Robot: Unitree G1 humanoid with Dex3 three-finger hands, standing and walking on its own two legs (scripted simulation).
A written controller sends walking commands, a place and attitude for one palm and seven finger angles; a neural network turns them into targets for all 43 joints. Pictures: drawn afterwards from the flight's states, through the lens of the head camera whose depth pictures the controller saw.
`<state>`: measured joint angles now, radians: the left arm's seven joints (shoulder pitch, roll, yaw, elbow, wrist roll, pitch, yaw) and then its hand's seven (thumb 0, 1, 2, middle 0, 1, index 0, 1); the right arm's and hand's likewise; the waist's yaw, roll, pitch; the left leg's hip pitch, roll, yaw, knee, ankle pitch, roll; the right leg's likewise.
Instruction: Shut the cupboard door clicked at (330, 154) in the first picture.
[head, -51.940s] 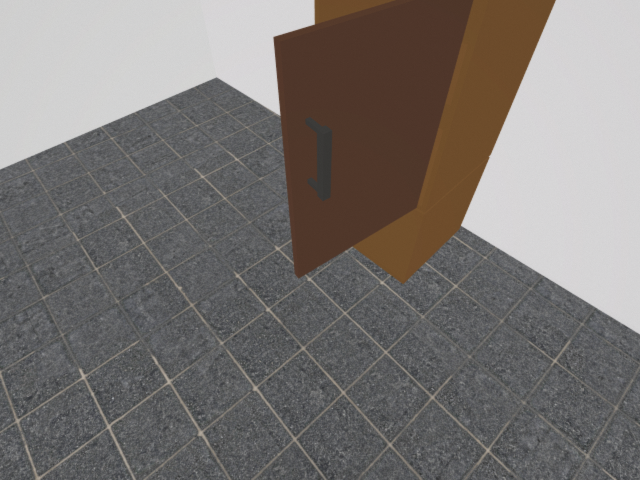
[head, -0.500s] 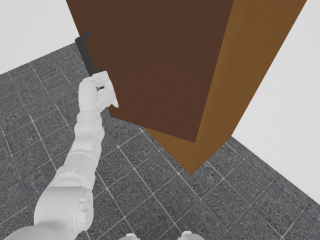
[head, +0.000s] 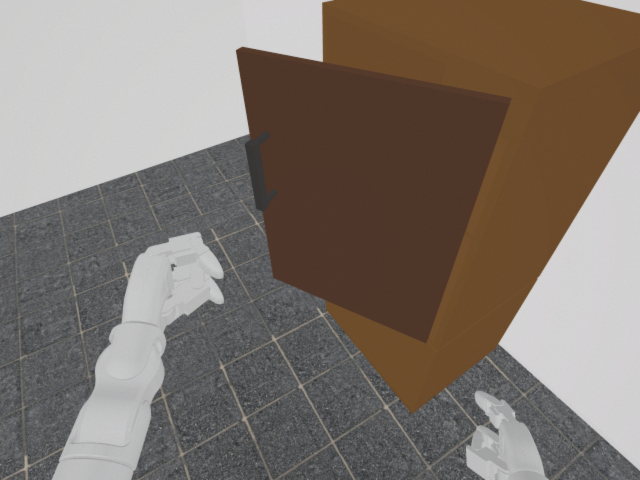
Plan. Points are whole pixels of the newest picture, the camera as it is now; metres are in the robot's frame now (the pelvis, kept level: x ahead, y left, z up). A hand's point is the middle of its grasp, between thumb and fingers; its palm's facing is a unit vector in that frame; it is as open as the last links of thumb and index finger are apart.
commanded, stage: draw the hand back to the body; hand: left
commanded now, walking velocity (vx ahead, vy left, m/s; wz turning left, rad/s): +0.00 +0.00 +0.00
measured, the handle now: (263, 172) +0.65 +0.16 +0.04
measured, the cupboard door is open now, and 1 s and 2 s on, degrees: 28 28 28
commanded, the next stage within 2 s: step back with the hand held close in 0.88 s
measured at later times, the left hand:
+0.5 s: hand (45, 340) +0.20 +0.28 +0.16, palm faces +0.43 -0.80 -0.42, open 6.1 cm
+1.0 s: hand (50, 346) +0.19 +0.26 +0.17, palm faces +0.45 -0.79 -0.41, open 7.4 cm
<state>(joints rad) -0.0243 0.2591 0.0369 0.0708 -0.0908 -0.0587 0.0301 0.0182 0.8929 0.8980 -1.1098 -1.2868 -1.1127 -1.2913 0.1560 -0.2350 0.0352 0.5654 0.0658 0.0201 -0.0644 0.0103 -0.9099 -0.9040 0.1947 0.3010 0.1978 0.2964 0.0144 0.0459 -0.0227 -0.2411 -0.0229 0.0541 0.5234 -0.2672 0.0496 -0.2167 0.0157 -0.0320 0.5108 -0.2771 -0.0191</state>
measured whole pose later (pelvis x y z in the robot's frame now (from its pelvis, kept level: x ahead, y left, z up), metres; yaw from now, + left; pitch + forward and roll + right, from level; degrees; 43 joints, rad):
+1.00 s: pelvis +0.01 -0.01 +0.01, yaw +1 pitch -5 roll +0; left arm 0.47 0.36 0.34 -0.39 -0.08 -0.04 0.10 0.02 0.89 0.90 -0.21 -0.30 -0.22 -0.31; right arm 0.19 -0.23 0.03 0.62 0.03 -0.08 -0.07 0.01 -0.91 -0.90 0.20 0.30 0.20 0.30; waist 0.06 0.08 0.01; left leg -0.10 -0.02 0.04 0.42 -0.23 0.04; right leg -0.07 0.02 -0.04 0.39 -0.24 -0.02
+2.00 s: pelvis -0.09 +0.01 -0.02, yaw +1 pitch -1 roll -1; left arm 0.48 0.41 0.45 -0.51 -0.01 -0.24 0.15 0.01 0.88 0.90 -0.21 -0.30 -0.22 -0.30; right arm 0.24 -0.22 0.00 0.59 0.00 -0.03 -0.06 0.01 -0.90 -0.90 0.20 0.30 0.20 0.30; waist 0.00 -0.01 0.00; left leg -0.49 -0.02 0.06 0.73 -0.34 0.06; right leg -0.44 0.01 -0.03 0.67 -0.22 -0.01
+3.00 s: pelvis -0.23 +0.04 +0.00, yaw -2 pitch +1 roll -2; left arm 0.64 0.49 0.44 -0.58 -0.06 -0.19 0.14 0.02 0.88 0.90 -0.21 -0.30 -0.22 -0.30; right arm 0.28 -0.14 0.05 0.61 -0.01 -0.09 -0.07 0.01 -0.90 -0.90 0.20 0.30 0.20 0.30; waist -0.05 -0.03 -0.04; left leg -0.38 0.00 0.07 0.45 -0.11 0.04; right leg -0.17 0.06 -0.05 0.44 -0.32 -0.04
